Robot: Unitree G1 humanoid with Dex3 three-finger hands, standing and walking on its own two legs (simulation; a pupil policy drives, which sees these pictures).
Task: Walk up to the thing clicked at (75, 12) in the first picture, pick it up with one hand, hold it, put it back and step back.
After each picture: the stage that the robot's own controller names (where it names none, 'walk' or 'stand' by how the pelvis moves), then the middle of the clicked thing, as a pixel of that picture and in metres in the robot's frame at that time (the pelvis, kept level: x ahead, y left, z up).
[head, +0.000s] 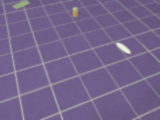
stand; (75, 12) +2.03 +0.04 -0.72
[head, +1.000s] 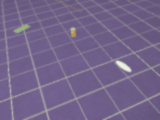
walk; (73, 32) +1.89 +0.22 -0.70
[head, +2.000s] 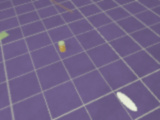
walk; (62, 46) +1.30 +0.31 -0.72
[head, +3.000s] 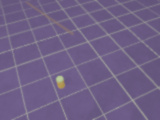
walk; (60, 82) +0.86 +0.24 -0.72
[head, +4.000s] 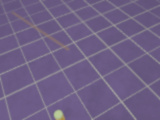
walk; (59, 117) +0.50 +0.23 -0.71
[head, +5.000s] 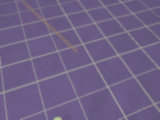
stand; out of the picture +0.41 +0.18 -0.71
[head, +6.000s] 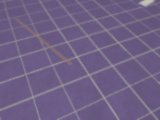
stand; out of the picture +0.38 +0.18 -0.72
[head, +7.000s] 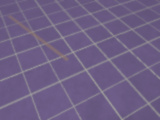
stand; out of the picture +0.39 +0.19 -0.72
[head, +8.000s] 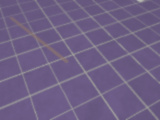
stand; out of the picture +0.38 +0.20 -0.73
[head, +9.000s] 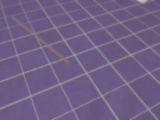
stand; out of the picture +0.38 +0.20 -0.73
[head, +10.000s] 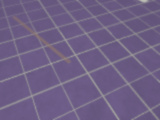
go down; out of the picture +0.37 +0.19 -0.73
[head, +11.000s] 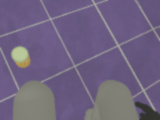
go down; (21, 57) +0.46 +0.23 -0.33
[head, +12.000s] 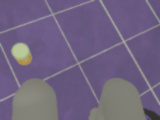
approach; (22, 54) +0.45 +0.24 -0.29
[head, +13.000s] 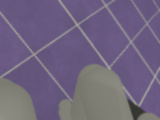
close in; out of the picture +0.44 +0.28 -0.22
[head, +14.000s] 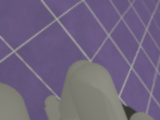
close; out of the picture +0.43 +0.29 -0.22
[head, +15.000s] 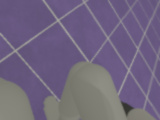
lift; out of the picture +0.41 +0.27 -0.23
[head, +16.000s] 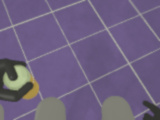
lift; (23, 83) +0.33 +0.20 -0.04
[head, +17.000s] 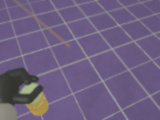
hold; (35, 100) +0.31 +0.17 -0.03
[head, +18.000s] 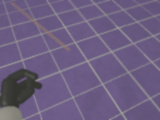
hold; out of the picture +0.28 +0.09 -0.70
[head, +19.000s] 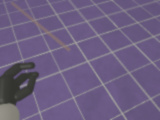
stand; out of the picture +0.27 +0.03 -0.69
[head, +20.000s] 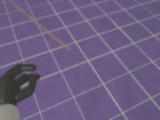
hold; out of the picture +0.26 -0.02 -0.69
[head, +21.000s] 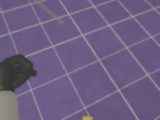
crouch; out of the picture +0.28 -0.07 -0.61
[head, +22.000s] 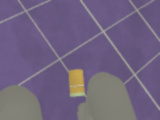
lower; (76, 83) +0.34 -0.08 -0.30
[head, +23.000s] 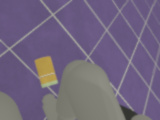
lower; (46, 71) +0.38 -0.09 -0.25
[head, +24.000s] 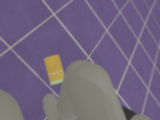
lower; (54, 69) +0.38 -0.13 -0.25
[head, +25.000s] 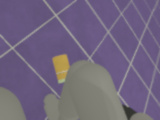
lower; (62, 68) +0.39 -0.16 -0.25
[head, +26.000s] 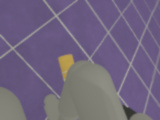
lower; (68, 68) +0.39 -0.19 -0.25
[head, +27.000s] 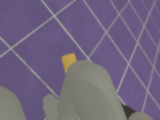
open; (71, 67) +0.40 -0.21 -0.25
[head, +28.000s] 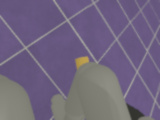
stand; (83, 69) +0.40 -0.25 -0.26
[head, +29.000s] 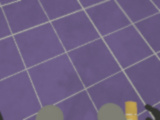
walk; (131, 112) +0.28 -0.32 -0.52
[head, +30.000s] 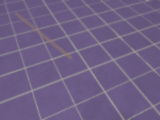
stand; out of the picture +0.21 -0.35 -0.69
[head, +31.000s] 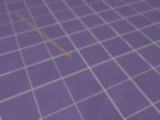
stand; out of the picture +0.22 -0.36 -0.69
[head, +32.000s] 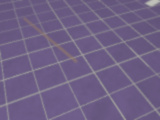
stand; out of the picture +0.23 -0.39 -0.74
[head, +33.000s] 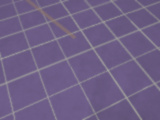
walk; out of the picture +0.27 -0.38 -0.72
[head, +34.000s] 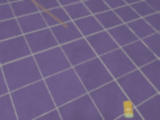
walk; (128, 109) +0.48 -0.45 -0.74
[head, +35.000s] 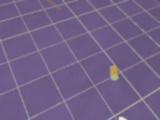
walk; (114, 72) +0.81 -0.31 -0.71
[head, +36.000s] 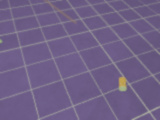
stand; (122, 84) +0.83 -0.41 -0.73
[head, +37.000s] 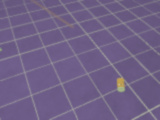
stand; (120, 84) +0.84 -0.38 -0.75
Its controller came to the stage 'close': yes
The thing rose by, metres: 0.69
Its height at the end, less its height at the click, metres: -0.02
